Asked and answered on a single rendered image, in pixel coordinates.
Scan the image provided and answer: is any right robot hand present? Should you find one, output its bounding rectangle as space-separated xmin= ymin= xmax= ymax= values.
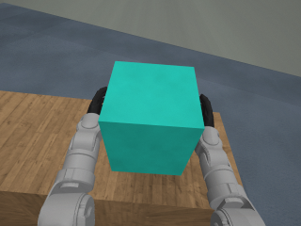
xmin=199 ymin=93 xmax=214 ymax=128

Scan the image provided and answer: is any carton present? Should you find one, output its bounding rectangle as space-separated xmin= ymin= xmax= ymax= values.
xmin=98 ymin=61 xmax=205 ymax=176

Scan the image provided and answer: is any right robot upper arm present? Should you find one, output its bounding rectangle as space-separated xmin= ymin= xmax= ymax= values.
xmin=210 ymin=208 xmax=265 ymax=226

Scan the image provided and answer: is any pedestal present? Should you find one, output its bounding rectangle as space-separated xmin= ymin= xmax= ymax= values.
xmin=0 ymin=90 xmax=244 ymax=226

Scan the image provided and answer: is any left robot upper arm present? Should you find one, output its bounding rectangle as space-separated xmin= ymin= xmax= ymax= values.
xmin=39 ymin=192 xmax=95 ymax=226

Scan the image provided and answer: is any left robot hand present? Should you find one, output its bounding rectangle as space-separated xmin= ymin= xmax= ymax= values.
xmin=87 ymin=87 xmax=107 ymax=115

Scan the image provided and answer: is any robot right forearm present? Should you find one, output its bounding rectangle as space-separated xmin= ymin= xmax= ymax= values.
xmin=195 ymin=126 xmax=265 ymax=226

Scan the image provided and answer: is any robot left forearm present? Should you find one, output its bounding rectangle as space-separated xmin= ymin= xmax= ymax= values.
xmin=38 ymin=113 xmax=103 ymax=226

